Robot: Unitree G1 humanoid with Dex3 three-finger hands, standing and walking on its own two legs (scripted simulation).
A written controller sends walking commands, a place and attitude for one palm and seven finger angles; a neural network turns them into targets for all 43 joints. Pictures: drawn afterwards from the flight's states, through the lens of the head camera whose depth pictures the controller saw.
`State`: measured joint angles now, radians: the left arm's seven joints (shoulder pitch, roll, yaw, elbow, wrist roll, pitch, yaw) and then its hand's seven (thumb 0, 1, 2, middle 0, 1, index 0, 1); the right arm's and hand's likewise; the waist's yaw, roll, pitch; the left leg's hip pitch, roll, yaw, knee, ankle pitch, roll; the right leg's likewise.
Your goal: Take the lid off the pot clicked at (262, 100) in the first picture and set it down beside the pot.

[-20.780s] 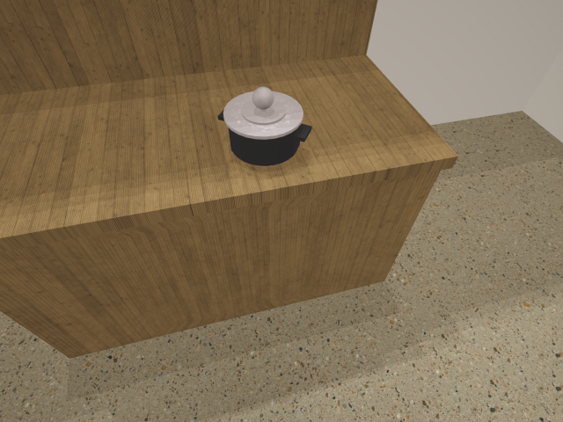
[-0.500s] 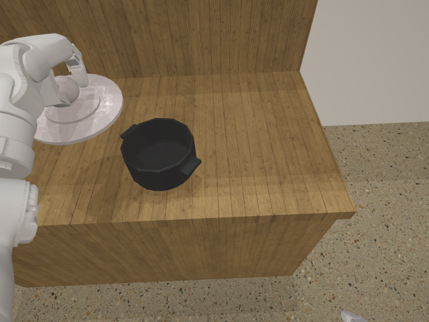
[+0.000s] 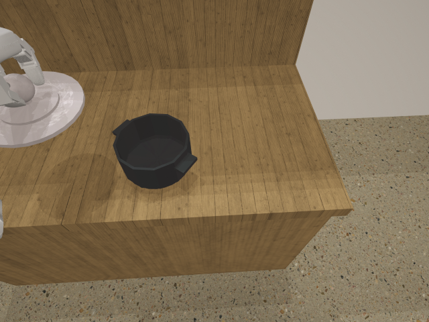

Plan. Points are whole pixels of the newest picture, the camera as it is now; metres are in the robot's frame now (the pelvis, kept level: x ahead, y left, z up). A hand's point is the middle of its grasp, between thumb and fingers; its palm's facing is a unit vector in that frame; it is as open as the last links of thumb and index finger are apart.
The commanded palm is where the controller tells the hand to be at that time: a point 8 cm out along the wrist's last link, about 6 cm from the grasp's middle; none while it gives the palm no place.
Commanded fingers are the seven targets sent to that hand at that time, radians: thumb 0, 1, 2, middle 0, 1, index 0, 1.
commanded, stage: move the lid sideways beside the pot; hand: left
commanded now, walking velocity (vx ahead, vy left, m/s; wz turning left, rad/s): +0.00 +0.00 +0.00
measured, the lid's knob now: (17, 88) +0.48 +0.33 +0.18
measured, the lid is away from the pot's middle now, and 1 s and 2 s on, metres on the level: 0.19 0.22 0.23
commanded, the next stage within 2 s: lower the lid onto the table in 0.42 s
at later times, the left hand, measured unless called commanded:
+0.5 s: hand out of the picture +0.44 +0.37 +0.21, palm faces -0.32 -0.11 -0.94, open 7.8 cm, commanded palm +0.47 +0.36 +0.28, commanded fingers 0.00 0.55 1.04 -0.85 -1.06 -0.87 -1.07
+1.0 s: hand (5, 98) +0.47 +0.35 +0.17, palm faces -0.37 -0.10 -0.92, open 7.8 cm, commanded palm +0.48 +0.36 +0.24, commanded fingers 0.00 0.55 1.04 -0.85 -1.06 -0.87 -1.07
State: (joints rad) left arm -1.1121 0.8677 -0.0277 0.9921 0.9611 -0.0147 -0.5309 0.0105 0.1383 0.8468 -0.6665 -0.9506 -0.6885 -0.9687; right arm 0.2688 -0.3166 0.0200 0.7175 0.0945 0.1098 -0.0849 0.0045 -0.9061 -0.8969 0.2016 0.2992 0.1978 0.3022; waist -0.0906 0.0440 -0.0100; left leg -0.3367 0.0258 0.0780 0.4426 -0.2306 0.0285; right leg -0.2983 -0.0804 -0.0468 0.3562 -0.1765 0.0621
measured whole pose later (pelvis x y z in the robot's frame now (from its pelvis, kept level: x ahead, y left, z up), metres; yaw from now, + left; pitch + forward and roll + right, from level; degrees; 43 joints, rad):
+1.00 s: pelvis +0.01 +0.01 +0.00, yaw +0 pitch +10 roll -2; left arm -1.11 0.94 0.01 1.07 0.99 -0.12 -0.52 0.01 0.14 0.84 -0.66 -0.95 -0.69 -0.97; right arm 0.30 -0.31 0.02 0.74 0.09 0.12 -0.10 0.00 -0.91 -0.90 0.20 0.30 0.20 0.30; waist -0.12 0.03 0.00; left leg -0.41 0.03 0.08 0.50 -0.27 0.04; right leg -0.36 -0.08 -0.04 0.37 -0.18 0.06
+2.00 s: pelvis +0.00 +0.01 -0.01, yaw -1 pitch +13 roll -3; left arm -1.03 0.95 0.03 1.12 1.00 -0.19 -0.46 0.01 0.15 0.84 -0.66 -0.95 -0.68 -0.97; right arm 0.32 -0.31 0.02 0.75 0.10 0.13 -0.12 0.00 -0.90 -0.90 0.20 0.30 0.20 0.30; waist -0.13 0.02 -0.03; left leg -0.53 0.05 0.08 0.61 -0.31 0.05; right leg -0.47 -0.07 -0.03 0.46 -0.22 0.06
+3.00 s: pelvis +0.00 +0.02 -0.02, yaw -2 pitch +17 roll -3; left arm -0.98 0.96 0.06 1.18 1.02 -0.25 -0.39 0.01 0.15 0.84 -0.65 -0.95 -0.68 -0.97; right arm 0.35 -0.30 0.03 0.74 0.09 0.12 -0.14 0.00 -0.90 -0.90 0.21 0.30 0.20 0.30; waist -0.17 0.01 -0.04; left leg -0.66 0.05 0.09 0.71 -0.35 0.06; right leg -0.60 -0.06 -0.01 0.56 -0.25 0.06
